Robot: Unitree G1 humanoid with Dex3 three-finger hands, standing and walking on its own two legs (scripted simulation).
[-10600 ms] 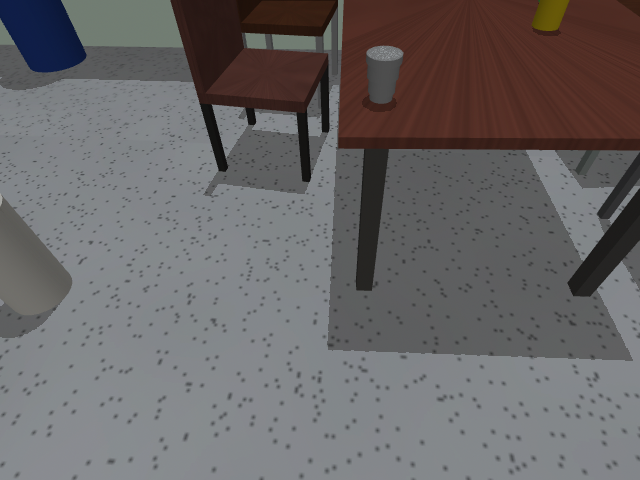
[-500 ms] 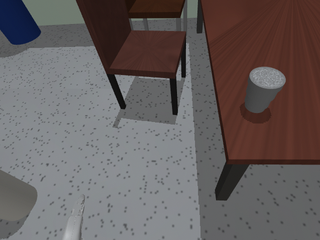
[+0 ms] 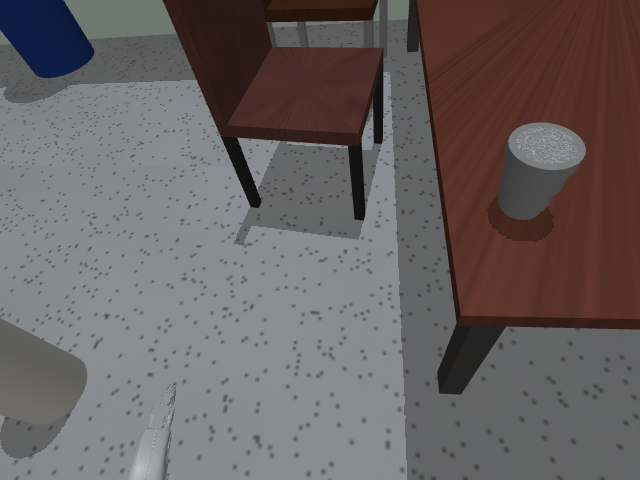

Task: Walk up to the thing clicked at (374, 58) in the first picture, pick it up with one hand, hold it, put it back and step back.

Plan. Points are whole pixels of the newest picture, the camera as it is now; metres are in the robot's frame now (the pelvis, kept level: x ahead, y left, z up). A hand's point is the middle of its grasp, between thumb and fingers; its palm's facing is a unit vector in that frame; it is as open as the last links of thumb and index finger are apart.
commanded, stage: go down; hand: right
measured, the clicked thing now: (531, 177) +0.51 -0.22 +0.05
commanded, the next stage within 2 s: approach in 0.52 s
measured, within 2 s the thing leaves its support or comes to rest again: neither
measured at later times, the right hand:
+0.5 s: hand out of the picture +0.40 -0.41 +0.18, palm faces +0.29 +0.96 +0.03, open 17.5 cm
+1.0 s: hand out of the picture +0.43 -0.35 +0.11, palm faces +0.17 +0.98 +0.04, open 17.7 cm
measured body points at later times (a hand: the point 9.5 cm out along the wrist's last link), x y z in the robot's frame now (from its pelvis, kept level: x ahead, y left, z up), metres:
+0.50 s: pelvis +0.00 +0.00 +0.00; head +0.07 -0.03 +0.44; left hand +0.15 +0.26 -0.06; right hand +0.38 -0.46 +0.18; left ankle -0.06 +0.15 -0.72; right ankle +0.03 -0.10 -0.72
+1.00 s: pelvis +0.00 +0.00 -0.01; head +0.08 -0.04 +0.43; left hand +0.15 +0.26 -0.07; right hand +0.42 -0.40 +0.11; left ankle -0.06 +0.15 -0.72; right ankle +0.03 -0.10 -0.72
